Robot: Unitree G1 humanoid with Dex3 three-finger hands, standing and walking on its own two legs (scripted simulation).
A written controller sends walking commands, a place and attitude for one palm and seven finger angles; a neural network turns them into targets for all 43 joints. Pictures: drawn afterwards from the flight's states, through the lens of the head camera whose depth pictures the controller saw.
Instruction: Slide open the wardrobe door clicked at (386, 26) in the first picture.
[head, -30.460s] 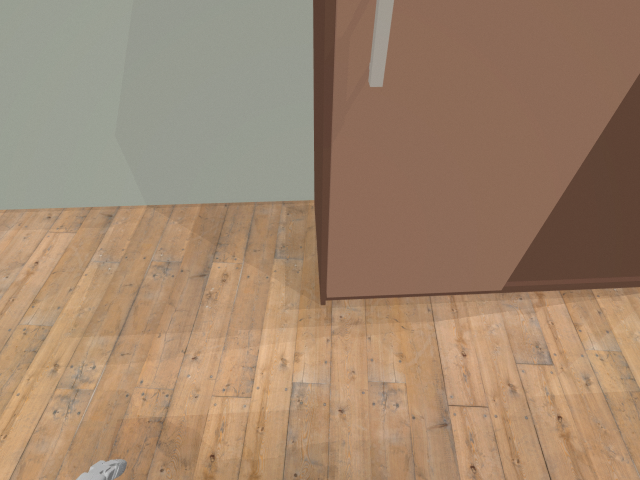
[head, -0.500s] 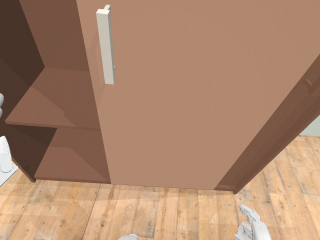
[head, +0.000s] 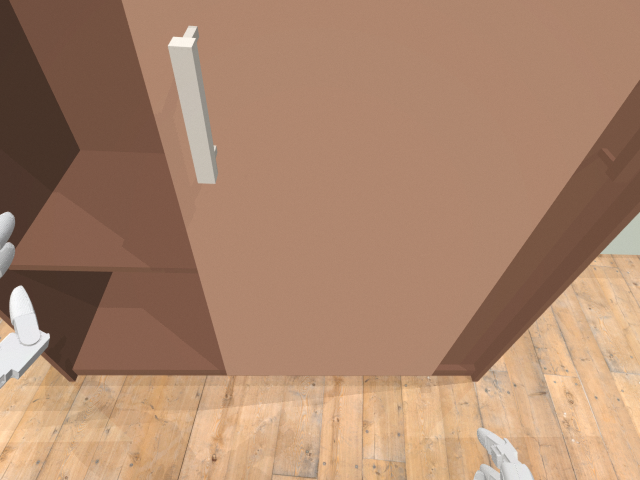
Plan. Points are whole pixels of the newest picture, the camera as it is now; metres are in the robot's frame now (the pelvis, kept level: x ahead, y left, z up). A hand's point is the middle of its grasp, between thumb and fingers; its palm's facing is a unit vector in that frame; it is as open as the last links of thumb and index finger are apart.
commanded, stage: stop stepping back and stand still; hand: left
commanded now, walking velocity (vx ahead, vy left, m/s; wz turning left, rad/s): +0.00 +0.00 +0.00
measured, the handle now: (200, 110) +0.50 +0.20 +0.21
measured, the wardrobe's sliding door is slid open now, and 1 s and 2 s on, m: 0.47 0.47 0.47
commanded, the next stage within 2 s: let the arm hang, fingers relaxed in 0.48 s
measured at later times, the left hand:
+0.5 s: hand (102, 314) +0.23 +0.23 +0.15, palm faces +0.41 -0.81 -0.43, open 7.4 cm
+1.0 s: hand out of the picture -0.03 +0.16 -0.19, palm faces +0.09 -0.99 -0.15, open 7.1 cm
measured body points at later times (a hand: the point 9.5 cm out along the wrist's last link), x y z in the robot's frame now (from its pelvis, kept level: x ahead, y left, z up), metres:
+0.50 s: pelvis +0.03 -0.03 +0.00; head +0.04 -0.02 +0.45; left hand +0.20 +0.27 +0.17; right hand +0.21 -0.27 -0.08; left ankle +0.05 +0.07 -0.74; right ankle -0.05 -0.11 -0.74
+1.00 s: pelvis +0.00 -0.01 +0.00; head +0.04 +0.02 +0.44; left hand -0.03 +0.21 -0.17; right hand +0.03 -0.26 -0.14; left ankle +0.05 +0.07 -0.74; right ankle -0.05 -0.11 -0.74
